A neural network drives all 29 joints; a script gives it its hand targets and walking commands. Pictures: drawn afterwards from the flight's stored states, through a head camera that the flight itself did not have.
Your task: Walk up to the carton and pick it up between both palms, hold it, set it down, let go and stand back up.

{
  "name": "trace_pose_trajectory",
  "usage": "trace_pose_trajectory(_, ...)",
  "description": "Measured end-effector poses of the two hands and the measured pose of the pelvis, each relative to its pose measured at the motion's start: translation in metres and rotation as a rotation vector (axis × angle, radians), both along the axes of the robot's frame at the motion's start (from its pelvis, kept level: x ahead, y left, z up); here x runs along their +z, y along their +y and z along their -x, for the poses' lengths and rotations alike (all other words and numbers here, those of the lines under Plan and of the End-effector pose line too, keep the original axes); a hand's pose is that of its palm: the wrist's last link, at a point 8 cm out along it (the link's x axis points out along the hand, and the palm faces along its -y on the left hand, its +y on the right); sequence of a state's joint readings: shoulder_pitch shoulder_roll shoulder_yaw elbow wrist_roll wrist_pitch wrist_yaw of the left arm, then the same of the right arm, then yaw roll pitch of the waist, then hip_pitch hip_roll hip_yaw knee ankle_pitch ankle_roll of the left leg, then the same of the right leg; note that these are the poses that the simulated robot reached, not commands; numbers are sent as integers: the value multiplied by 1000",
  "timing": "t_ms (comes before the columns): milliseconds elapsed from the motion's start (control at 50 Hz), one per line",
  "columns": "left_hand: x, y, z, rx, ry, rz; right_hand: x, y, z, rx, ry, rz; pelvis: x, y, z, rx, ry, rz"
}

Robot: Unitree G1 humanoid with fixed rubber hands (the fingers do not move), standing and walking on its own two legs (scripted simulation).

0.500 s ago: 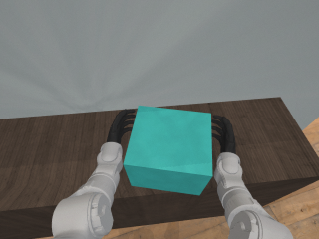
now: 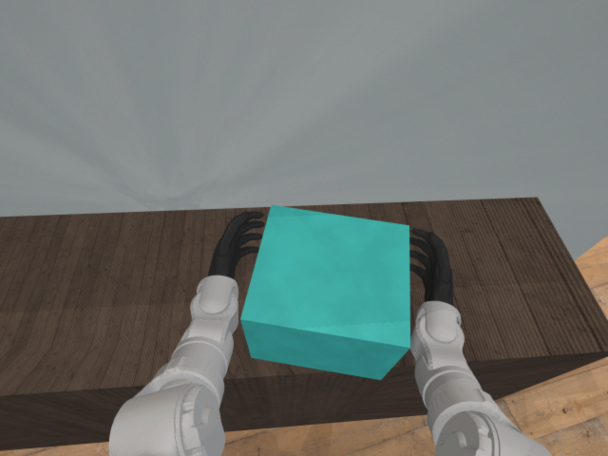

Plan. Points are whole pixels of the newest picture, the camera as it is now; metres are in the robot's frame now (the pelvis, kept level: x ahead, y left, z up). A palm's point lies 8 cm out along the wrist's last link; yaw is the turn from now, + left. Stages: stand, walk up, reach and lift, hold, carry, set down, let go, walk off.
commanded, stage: reach and lift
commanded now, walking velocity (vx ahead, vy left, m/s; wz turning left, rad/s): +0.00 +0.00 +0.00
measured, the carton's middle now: (327, 294) +0.37 -0.02 -0.05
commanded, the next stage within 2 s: none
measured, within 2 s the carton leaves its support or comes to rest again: leaves its support in 0.88 s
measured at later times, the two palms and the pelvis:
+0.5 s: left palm (227, 266) +0.39 +0.13 +0.00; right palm (436, 290) +0.35 -0.16 +0.00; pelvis +0.00 +0.00 +0.00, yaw +0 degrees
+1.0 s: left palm (220, 269) +0.38 +0.14 +0.01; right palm (435, 283) +0.35 -0.16 +0.02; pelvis +0.00 -0.01 +0.00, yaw +0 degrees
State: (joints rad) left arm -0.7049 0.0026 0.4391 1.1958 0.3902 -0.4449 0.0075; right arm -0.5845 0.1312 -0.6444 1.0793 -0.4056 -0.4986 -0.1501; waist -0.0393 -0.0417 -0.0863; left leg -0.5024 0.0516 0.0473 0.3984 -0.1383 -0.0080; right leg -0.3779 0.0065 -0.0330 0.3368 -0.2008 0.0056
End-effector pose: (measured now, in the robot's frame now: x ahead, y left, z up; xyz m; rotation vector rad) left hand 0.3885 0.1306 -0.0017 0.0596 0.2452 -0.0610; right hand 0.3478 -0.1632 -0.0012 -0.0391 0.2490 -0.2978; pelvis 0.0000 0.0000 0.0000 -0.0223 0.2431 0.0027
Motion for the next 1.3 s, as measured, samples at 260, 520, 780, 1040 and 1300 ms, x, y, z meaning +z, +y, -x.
trace_pose_trajectory(260, 1, -1, 0, 5, -3, -19, 0, -1, -2, 9, 1, 2, 2, -2, -2, 2, 5, 0)
trace_pose_trajectory(520, 0, -1, 0, 9, 1, 1, 0, -1, -2, 11, 1, 12, 2, -4, -1, 3, 13, -2)
trace_pose_trajectory(780, 0, 0, 1, 13, -9, 4, 2, 0, -1, 16, -10, 19, 2, -3, -1, 1, 34, 2)
trace_pose_trajectory(1040, 11, 7, 12, 56, -80, 9, 20, 6, -3, 63, -85, 32, 3, -8, 4, 7, 26, 3)
trace_pose_trajectory(1300, 21, 7, 12, 56, -48, -1, 26, 6, -4, 64, -54, 24, 6, -8, 4, -2, -15, -3)
